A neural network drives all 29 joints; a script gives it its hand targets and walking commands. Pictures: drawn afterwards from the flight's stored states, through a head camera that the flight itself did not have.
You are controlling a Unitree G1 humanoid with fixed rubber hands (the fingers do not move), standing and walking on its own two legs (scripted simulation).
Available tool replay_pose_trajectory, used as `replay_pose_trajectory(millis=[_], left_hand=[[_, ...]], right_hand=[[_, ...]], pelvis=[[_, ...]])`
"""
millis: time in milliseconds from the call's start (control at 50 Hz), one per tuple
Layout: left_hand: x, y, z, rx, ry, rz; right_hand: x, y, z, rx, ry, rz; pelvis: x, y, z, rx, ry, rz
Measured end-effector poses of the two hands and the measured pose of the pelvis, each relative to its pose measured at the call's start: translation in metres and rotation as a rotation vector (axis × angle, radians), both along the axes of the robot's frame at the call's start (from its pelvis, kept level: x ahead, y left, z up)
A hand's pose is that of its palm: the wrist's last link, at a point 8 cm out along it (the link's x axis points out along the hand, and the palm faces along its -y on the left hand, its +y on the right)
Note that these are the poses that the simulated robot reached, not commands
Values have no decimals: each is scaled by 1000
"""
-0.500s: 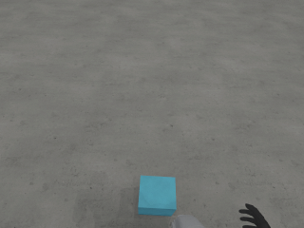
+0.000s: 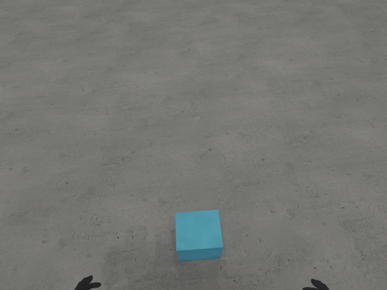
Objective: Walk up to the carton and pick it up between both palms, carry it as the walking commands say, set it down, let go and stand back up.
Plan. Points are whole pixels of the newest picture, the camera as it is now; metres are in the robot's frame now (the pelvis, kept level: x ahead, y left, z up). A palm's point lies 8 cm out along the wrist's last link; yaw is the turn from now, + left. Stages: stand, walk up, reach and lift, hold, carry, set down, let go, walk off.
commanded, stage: walk up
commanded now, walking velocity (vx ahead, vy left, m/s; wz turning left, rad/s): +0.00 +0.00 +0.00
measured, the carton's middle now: (198, 236) +0.41 +0.01 -0.67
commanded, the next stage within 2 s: stand in 0.20 s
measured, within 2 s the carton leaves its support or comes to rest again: neither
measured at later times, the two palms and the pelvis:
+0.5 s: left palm out of the picture +0.08 +0.28 -0.11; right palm out of the picture +0.06 -0.25 -0.13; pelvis -0.01 +0.01 +0.00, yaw +0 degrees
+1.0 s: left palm (81, 275) +0.17 +0.28 -0.13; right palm (307, 278) +0.16 -0.23 -0.14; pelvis -0.02 +0.02 -0.02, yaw +1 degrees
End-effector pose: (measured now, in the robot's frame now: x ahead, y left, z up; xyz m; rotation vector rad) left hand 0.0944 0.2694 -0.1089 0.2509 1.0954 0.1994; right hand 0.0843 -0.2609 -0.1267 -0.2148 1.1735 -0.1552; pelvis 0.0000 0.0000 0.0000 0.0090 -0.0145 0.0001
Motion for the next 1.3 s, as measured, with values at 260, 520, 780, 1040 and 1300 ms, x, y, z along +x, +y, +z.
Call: replay_pose_trajectory(millis=[260, 520, 780, 1040, 1300], left_hand=[[-12, 4, -5, -23, -1, -2], [-17, 8, 3, 7, -3, -1], [38, 4, 7, -55, -33, -32], [92, 5, -22, -42, -81, -78], [145, -15, -36, -30, -233, -110]], right_hand=[[-14, 8, 6, -14, -11, -10], [-20, 12, -3, 16, 0, -13], [76, 28, 33, 28, -229, 84], [88, 33, -15, 41, -152, 88], [145, 43, -38, 48, -320, 108]], pelvis=[[-10, 9, 1, 5, -13, -8], [-13, 8, 1, 6, -17, -8], [-21, 12, -2, -9, -3, 15], [-24, 15, -22, -16, 209, 23], [-56, 5, -52, -5, 363, 29]])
